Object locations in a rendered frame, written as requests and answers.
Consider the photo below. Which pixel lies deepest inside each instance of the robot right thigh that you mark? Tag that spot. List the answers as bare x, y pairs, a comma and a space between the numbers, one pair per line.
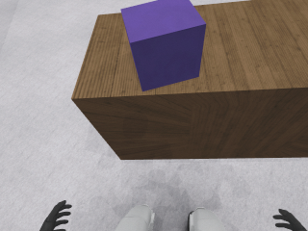
205, 220

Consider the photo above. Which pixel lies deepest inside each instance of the robot left hand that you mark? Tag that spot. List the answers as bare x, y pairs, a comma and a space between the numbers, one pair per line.
51, 221

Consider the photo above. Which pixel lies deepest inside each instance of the carton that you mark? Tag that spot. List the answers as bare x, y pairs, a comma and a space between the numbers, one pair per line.
166, 38

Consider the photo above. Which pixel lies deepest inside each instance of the robot right hand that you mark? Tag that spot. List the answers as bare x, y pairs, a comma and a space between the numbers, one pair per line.
293, 224

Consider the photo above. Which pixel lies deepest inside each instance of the robot thigh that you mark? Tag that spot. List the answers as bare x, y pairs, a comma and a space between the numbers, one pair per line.
205, 220
139, 218

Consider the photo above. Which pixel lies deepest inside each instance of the robot left thigh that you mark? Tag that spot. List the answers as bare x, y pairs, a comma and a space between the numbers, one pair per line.
139, 218

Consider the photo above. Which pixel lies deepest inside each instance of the pedestal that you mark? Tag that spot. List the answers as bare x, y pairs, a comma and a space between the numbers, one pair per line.
249, 101

